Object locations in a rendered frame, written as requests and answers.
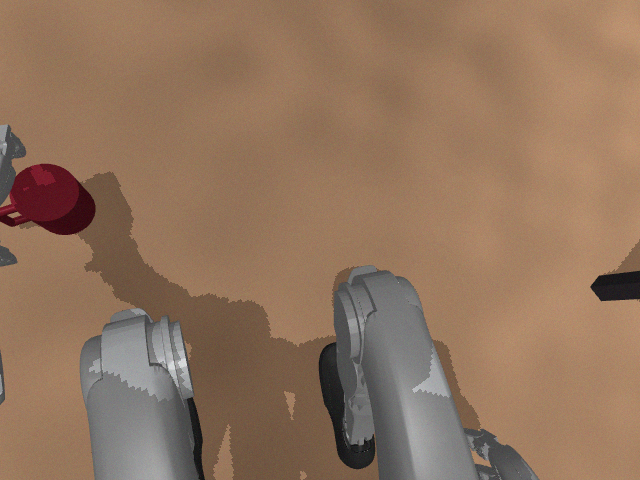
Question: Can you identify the left robot hand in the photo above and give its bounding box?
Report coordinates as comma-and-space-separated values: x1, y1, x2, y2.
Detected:
0, 124, 26, 267

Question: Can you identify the right robot foot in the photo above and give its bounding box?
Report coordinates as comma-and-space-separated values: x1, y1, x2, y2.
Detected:
319, 342, 375, 469

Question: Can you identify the mug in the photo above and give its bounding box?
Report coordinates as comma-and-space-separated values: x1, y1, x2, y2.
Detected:
0, 164, 96, 235

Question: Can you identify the right robot hand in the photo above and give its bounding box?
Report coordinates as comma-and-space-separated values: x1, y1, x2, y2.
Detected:
463, 428, 539, 480

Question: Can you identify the left robot foot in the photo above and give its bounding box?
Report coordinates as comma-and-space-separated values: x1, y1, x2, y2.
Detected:
187, 398, 205, 480

